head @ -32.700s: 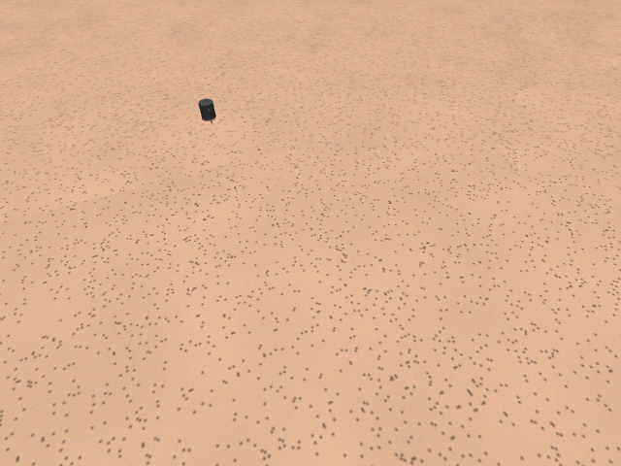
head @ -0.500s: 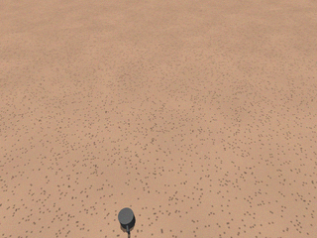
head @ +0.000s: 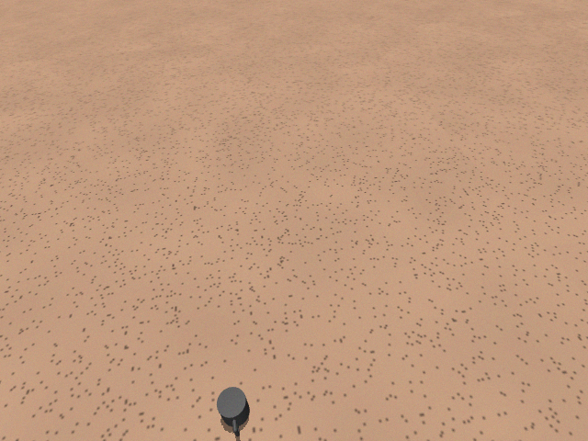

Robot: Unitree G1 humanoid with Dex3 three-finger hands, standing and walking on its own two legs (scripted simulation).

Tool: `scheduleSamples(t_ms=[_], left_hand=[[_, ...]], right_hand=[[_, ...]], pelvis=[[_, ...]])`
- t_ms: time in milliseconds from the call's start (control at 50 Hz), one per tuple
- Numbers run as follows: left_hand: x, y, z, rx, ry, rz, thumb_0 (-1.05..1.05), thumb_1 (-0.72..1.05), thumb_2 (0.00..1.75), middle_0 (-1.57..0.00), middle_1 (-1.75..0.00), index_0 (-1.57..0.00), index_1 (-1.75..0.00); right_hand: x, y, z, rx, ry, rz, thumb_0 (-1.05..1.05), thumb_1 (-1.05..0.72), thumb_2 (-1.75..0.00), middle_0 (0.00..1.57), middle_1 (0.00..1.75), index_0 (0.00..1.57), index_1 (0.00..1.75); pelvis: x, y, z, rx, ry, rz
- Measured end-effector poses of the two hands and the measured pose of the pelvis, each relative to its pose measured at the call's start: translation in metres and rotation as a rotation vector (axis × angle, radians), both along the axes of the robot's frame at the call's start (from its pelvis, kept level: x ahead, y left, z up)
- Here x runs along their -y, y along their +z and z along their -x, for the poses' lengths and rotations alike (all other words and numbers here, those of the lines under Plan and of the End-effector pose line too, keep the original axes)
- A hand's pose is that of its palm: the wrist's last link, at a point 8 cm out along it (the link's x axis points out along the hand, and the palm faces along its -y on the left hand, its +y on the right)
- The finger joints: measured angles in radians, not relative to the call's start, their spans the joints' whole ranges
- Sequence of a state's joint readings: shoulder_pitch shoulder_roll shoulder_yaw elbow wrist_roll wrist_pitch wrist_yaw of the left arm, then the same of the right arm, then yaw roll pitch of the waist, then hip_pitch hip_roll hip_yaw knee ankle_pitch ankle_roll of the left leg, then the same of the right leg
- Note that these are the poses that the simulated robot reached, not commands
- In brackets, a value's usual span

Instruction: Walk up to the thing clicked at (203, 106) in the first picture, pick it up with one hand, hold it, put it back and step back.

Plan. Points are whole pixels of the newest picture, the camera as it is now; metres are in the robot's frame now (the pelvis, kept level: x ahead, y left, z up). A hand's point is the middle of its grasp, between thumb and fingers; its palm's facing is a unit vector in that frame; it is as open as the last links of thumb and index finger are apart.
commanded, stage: stand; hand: left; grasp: from above
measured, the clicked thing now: (234, 412) +0.39 +0.24 -0.73
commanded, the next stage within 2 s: step back in 0.02 s
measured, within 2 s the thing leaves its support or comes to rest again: neither
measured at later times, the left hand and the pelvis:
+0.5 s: hand out of the picture +0.08 +0.31 -0.18, palm faces -0.03 -0.93 -0.35, open 7.3 cm; pelvis -0.06 +0.05 -0.01, yaw +0 degrees
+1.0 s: hand out of the picture -0.03 +0.30 -0.15, palm faces -0.05 -0.91 -0.42, open 7.4 cm; pelvis -0.16 +0.04 -0.02, yaw -3 degrees
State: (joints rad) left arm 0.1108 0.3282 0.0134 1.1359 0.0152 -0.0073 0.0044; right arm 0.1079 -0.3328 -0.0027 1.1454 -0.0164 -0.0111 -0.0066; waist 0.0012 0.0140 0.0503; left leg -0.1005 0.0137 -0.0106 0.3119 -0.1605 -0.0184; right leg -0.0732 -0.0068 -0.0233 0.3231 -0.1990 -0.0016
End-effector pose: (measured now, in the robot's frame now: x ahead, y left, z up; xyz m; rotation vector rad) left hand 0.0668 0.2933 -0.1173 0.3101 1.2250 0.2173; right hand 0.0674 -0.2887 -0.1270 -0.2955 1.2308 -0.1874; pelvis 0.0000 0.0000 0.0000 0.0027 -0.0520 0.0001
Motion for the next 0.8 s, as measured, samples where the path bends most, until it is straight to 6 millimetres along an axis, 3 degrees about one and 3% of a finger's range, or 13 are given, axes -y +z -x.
scheduleSamples(t_ms=[140,240,360,460,640,800], left_hand=[[-0.011,-0.004,0.002,-0.002,0.014,-0.02,0.0,0.9,0.9,-0.21,-0.3,-0.2,-0.3],[-0.03,-0.011,0.004,-0.007,-0.009,-0.04,0.0,0.9,0.9,-0.21,-0.3,-0.2,-0.3],[-0.058,-0.027,-0.01,0.046,-0.027,-0.032,0.0,0.9,0.9,-0.21,-0.3,-0.2,-0.3],[-0.059,-0.026,-0.01,0.062,-0.048,-0.016,0.0,0.91,0.9,-0.21,-0.3,-0.2,-0.3],[-0.052,-0.026,0.027,0.022,-0.095,-0.014,0.0,0.91,0.9,-0.21,-0.3,-0.2,-0.3],[-0.038,-0.015,0.07,0.028,-0.113,-0.056,0.0,0.91,0.9,-0.21,-0.3,-0.2,-0.3]], right_hand=[[0.01,-0.003,0.001,-0.011,-0.005,0.019,0.0,-0.9,-0.9,0.2,0.3,0.21,0.3],[0.012,-0.002,0.014,-0.038,-0.006,0.063,0.0,-0.9,-0.9,0.2,0.3,0.21,0.3],[-0.002,0.0,0.043,-0.069,-0.005,0.122,0.0,-0.9,-0.9,0.2,0.3,0.21,0.3],[-0.021,0.011,0.064,-0.076,-0.004,0.12,0.0,-0.9,-0.9,0.2,0.3,0.21,0.3],[-0.03,0.007,0.071,0.042,-0.021,0.096,0.0,-0.9,-0.9,0.21,0.3,0.21,0.3],[-0.012,-0.018,0.096,0.086,-0.051,0.044,0.0,-0.9,-0.9,0.21,0.3,0.21,0.3]], pelvis=[[-0.001,-0.007,0.015,-0.018,0.004,0.015],[-0.014,-0.013,0.029,-0.028,-0.001,0.008],[-0.038,-0.026,0.042,-0.039,0.008,0.015],[-0.045,-0.016,0.056,-0.033,0.002,0.036],[-0.047,-0.019,0.084,-0.03,-0.054,0.018],[-0.034,-0.029,0.117,-0.002,-0.067,0.037]])
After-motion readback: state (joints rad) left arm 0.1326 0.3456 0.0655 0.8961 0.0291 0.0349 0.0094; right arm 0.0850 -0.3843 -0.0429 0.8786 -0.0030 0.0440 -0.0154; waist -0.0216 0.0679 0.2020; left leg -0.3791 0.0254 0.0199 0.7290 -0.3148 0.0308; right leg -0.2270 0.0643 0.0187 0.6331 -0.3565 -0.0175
